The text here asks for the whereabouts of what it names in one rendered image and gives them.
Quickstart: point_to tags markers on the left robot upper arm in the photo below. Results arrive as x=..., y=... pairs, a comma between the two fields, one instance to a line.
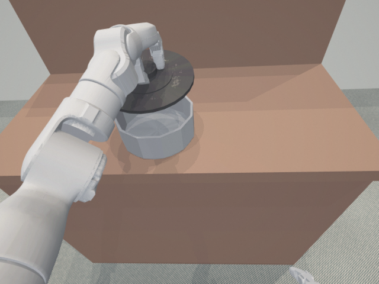
x=33, y=219

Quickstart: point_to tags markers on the robot left forearm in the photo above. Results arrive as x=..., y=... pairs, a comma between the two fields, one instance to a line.
x=92, y=107

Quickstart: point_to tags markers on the pot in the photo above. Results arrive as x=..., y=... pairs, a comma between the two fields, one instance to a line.
x=159, y=134

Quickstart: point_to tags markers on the table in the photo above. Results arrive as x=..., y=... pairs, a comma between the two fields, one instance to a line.
x=278, y=152

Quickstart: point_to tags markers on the robot left hand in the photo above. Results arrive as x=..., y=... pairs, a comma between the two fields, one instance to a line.
x=150, y=38

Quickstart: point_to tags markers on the robot right hand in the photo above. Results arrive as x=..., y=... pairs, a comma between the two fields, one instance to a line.
x=303, y=277

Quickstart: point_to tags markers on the lid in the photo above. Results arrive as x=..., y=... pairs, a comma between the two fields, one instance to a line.
x=170, y=85

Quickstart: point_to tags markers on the knob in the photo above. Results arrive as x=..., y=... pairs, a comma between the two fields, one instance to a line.
x=149, y=68

